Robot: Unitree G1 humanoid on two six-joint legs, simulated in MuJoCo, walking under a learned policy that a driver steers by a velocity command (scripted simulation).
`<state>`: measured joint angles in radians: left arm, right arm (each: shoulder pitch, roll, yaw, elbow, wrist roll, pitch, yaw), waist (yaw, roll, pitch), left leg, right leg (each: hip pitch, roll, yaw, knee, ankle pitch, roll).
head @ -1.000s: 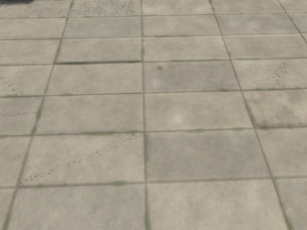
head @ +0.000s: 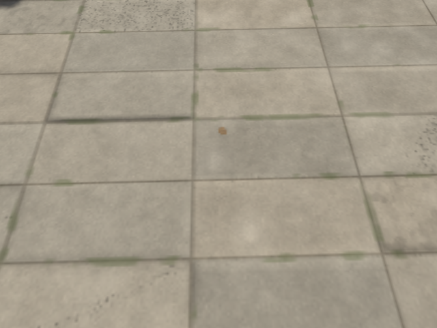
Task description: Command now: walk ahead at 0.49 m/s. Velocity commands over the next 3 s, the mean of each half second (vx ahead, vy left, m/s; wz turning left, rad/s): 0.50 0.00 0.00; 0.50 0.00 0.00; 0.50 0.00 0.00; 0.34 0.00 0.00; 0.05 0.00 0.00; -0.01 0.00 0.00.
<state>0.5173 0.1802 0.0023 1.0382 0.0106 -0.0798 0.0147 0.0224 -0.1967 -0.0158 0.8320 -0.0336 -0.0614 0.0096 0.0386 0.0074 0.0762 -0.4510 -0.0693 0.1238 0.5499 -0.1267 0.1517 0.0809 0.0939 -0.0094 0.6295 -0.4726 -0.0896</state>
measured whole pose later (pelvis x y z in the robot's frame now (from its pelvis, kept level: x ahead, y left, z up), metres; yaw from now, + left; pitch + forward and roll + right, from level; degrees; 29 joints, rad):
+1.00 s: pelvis +0.53 -0.04 +0.03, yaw +1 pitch +0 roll -1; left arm 0.49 0.16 0.02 1.07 0.02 -0.10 0.00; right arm 0.03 -0.19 -0.02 0.90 -0.02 -0.04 0.03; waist 0.07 0.03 0.05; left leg -0.60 0.07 0.06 0.65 -0.03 0.05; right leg 0.09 0.09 -0.08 0.17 -0.27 -0.08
